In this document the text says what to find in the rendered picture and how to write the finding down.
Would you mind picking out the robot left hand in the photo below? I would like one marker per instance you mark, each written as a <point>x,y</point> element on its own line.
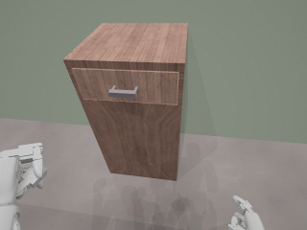
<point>27,159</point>

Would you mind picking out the cabinet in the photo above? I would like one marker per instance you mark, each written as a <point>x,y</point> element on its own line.
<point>135,138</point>

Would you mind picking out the drawer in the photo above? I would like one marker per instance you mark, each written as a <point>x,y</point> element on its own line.
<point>158,87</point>

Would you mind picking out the handle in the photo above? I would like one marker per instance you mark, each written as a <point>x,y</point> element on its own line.
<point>119,93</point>

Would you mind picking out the left robot forearm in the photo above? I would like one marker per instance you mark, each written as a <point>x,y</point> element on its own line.
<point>9,215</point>

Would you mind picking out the robot right hand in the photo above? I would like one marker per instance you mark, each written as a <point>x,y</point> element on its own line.
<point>249,220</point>

